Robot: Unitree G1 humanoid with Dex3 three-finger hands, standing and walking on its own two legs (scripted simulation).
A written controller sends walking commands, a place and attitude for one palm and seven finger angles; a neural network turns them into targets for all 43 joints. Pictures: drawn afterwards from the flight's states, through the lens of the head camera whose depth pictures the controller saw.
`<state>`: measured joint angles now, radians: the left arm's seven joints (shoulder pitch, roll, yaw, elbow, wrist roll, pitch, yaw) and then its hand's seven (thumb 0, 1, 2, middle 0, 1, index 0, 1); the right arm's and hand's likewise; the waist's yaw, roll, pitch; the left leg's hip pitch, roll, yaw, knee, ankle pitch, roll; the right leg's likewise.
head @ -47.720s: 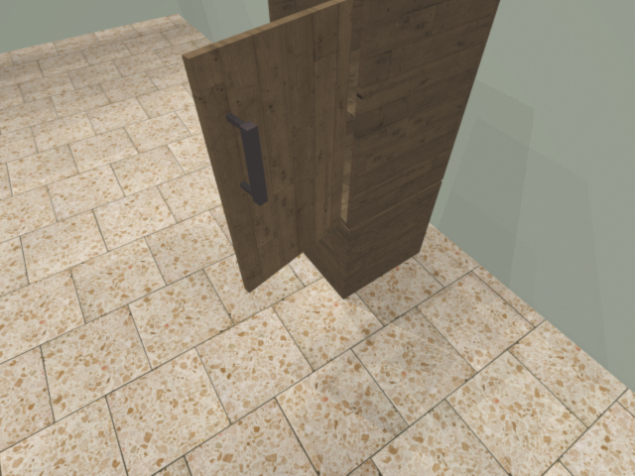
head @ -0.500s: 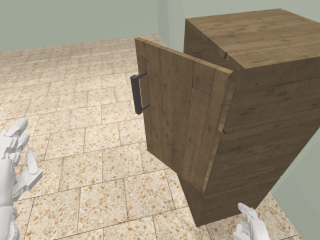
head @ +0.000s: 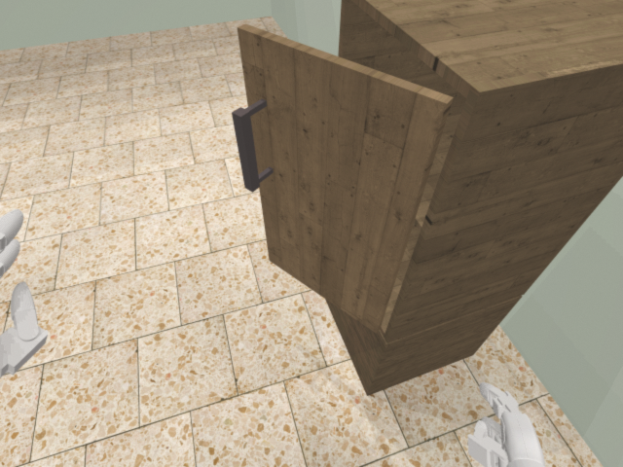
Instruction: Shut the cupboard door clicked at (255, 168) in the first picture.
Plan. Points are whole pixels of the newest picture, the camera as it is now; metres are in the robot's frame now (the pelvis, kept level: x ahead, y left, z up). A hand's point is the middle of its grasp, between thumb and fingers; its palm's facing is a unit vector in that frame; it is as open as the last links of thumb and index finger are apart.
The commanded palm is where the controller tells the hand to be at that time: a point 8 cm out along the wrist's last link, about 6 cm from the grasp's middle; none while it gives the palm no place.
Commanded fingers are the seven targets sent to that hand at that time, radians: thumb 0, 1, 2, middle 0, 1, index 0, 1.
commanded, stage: step back with the hand held close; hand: left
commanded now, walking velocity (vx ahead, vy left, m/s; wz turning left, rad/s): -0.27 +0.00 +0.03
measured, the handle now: (255, 147) +0.61 +0.14 +0.06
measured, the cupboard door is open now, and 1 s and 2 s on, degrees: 32 32 32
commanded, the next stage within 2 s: stop stepping back and stand still in 0.80 s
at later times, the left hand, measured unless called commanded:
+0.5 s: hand out of the picture +0.06 +0.29 +0.16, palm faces +0.56 -0.68 -0.47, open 7.4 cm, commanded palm +0.00 +0.31 +0.18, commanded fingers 0.00 0.90 0.90 -0.20 -0.30 -0.20 -0.30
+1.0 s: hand out of the picture -0.05 +0.30 +0.17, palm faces +0.49 -0.79 -0.37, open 7.4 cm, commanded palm -0.11 +0.32 +0.18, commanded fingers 0.00 0.90 0.90 -0.20 -0.30 -0.20 -0.30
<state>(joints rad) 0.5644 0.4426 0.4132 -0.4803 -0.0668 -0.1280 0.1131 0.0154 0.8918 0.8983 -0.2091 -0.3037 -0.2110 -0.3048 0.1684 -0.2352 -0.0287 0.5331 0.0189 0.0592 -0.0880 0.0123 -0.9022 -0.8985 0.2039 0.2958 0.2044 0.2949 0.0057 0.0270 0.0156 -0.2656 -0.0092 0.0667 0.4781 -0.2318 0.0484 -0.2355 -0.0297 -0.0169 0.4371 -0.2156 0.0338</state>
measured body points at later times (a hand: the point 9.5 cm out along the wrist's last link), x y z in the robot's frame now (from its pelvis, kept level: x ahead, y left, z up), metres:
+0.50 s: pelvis -0.10 +0.00 -0.03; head -0.09 +0.02 +0.42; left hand +0.03 +0.32 +0.19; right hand +0.09 -0.22 -0.10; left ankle +0.01 +0.09 -0.73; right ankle +0.00 -0.14 -0.74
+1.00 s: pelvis -0.25 +0.02 -0.02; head -0.23 +0.06 +0.43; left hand -0.09 +0.34 +0.19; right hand -0.03 -0.18 -0.08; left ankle -0.05 +0.10 -0.72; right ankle -0.36 -0.13 -0.74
